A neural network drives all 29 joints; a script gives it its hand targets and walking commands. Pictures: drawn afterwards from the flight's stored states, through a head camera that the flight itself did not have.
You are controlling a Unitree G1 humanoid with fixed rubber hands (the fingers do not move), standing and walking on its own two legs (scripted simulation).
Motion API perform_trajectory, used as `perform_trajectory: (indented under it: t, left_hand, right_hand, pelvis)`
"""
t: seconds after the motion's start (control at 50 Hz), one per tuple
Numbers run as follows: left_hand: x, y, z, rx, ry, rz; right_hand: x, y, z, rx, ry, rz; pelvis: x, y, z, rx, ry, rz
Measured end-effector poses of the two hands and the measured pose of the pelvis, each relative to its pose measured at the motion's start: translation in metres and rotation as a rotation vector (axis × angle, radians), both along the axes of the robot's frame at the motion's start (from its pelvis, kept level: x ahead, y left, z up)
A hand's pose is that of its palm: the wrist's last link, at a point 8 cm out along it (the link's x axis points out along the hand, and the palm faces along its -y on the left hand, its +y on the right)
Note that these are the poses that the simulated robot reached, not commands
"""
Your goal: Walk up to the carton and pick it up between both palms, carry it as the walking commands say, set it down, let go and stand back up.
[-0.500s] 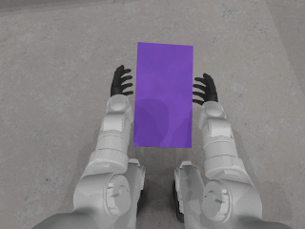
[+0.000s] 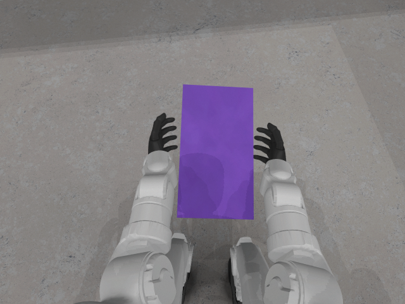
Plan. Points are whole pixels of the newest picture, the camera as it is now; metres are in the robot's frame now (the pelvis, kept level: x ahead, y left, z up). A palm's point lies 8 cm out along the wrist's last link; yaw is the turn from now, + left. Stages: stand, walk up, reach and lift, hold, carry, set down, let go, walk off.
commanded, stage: reach and lift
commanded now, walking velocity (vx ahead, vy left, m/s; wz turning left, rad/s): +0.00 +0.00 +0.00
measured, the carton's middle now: (213, 154) +0.43 +0.00 -0.13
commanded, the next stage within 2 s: none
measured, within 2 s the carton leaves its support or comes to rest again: neither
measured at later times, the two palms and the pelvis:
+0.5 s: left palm (151, 146) +0.38 +0.11 +0.04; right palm (287, 156) +0.37 -0.12 +0.03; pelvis +0.01 +0.00 +0.07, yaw +0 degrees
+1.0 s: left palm (141, 133) +0.37 +0.11 +0.11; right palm (309, 144) +0.36 -0.13 +0.11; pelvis +0.03 -0.01 +0.11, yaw -1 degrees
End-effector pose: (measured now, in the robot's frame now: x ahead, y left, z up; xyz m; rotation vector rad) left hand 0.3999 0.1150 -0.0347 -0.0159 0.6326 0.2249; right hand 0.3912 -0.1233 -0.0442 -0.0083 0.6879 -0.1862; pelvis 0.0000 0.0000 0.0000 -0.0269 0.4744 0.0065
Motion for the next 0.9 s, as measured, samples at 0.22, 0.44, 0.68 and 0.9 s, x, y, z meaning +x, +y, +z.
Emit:
perform_trajectory:
  t: [0.22,0.44,0.68,0.9]
  left_hand:
    - [-0.008,0.0,0.03,-0.005,0.0,0.003]
    - [-0.016,-0.001,0.062,0.0,0.008,-0.01]
    - [-0.021,0.0,0.097,0.01,0.011,-0.038]
    - [-0.027,-0.002,0.13,0.015,0.011,-0.063]
  right_hand:
    - [-0.008,0.0,0.031,0.0,-0.004,-0.001]
    - [-0.016,-0.001,0.064,-0.005,0.0,0.001]
    - [-0.021,-0.002,0.1,-0.017,-0.002,0.018]
    - [-0.025,-0.006,0.134,-0.025,-0.007,0.034]
  pelvis:
    - [0.008,-0.001,0.028,0.005,-0.058,-0.001]
    - [0.013,-0.003,0.058,0.012,-0.13,-0.005]
    - [0.017,-0.004,0.086,0.019,-0.218,-0.01]
    - [0.024,-0.006,0.105,0.024,-0.308,-0.016]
